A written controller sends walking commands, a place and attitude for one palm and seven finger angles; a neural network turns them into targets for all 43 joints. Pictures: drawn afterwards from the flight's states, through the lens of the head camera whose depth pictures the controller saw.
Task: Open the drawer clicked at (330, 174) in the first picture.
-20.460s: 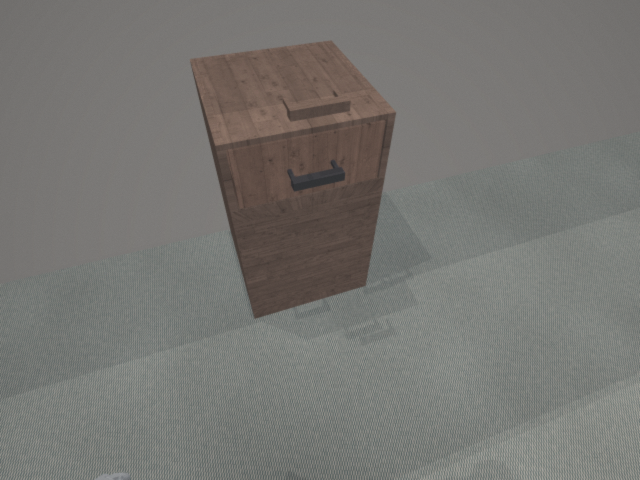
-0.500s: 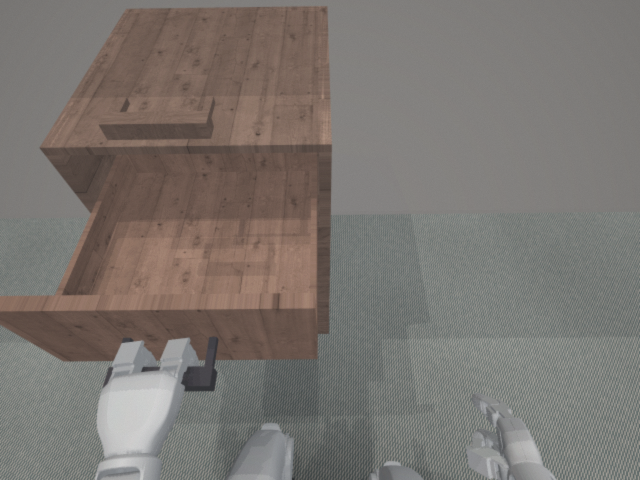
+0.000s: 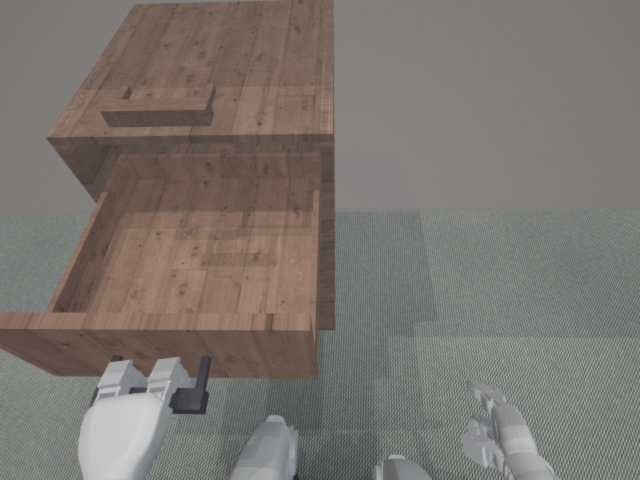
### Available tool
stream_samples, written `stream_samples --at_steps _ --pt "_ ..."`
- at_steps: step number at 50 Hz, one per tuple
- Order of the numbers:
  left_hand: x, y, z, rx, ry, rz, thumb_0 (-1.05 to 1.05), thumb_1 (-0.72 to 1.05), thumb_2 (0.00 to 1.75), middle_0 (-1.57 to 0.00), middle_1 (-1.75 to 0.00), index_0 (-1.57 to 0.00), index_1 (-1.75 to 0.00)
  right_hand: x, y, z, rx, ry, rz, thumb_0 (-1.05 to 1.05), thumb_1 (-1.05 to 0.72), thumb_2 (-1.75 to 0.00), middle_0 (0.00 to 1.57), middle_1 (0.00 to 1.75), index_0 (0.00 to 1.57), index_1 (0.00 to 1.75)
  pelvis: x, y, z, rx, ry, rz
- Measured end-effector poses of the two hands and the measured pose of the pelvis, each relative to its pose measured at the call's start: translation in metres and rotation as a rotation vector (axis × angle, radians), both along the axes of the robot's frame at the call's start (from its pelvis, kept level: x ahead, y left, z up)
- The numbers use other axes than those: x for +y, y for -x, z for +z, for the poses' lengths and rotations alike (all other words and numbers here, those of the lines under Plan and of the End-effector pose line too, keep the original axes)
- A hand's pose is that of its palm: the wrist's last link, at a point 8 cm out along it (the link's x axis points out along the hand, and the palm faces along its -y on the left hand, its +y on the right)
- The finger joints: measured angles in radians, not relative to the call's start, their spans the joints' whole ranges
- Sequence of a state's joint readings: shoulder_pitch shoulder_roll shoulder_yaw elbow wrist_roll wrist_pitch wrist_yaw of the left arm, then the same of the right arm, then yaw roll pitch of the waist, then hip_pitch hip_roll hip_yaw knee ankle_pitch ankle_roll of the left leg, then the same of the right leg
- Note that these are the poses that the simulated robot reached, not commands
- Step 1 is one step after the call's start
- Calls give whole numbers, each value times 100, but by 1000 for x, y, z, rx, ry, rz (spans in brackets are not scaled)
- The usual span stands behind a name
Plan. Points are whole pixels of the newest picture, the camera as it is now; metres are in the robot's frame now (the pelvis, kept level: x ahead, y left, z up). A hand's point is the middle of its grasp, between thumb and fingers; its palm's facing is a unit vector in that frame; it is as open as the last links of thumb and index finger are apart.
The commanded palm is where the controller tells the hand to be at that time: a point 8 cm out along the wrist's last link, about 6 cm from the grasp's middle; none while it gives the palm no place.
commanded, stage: pull the drawer open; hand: left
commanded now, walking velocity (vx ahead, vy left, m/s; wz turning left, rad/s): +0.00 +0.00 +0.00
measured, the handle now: (155, 382) +0.23 +0.23 -0.02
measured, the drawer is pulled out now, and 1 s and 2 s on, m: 0.30 0.30 0.30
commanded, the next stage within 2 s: open the thumb to release the handle in 0.04 s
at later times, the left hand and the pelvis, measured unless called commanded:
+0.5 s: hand (146, 430) +0.18 +0.23 -0.03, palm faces -0.05 -0.09 -0.99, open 9.2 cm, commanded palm +0.15 +0.23 +0.02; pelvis +0.00 +0.00 +0.00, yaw +0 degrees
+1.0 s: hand (145, 432) +0.18 +0.23 -0.04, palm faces -0.01 -0.09 -1.00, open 13.8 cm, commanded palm +0.17 +0.23 +0.01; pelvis -0.01 +0.00 +0.00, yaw +0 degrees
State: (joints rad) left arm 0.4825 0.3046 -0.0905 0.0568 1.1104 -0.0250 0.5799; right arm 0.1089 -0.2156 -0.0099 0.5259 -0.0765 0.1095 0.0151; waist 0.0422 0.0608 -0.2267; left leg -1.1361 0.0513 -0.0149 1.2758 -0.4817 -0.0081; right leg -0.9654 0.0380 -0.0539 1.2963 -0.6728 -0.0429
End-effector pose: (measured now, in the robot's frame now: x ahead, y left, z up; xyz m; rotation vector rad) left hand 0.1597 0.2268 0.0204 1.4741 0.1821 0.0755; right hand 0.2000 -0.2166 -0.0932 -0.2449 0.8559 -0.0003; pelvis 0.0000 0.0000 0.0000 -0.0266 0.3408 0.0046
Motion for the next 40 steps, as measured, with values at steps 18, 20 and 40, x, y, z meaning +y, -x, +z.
stream_samples --at_steps 18,20,40 --pt "8 -4 -1 -28 -11 11 1 54 74 -34 -132 -39 -131 -6 -2 -13 43 22 -7 1 -91 -90 20 30 20 30 -1 -2 -5 18 1 5" --pt "7 -4 -1 -23 -7 19 1 46 71 -35 -131 -38 -130 -5 -1 -12 46 19 -11 1 -91 -90 20 30 20 30 -1 -2 -4 16 1 5" --pt "9 1 -1 -27 0 -10 0 -44 33 -31 -123 -32 -120 -4 6 -4 26 24 -26 1 -90 -90 20 30 20 30 2 3 -2 2 8 1"
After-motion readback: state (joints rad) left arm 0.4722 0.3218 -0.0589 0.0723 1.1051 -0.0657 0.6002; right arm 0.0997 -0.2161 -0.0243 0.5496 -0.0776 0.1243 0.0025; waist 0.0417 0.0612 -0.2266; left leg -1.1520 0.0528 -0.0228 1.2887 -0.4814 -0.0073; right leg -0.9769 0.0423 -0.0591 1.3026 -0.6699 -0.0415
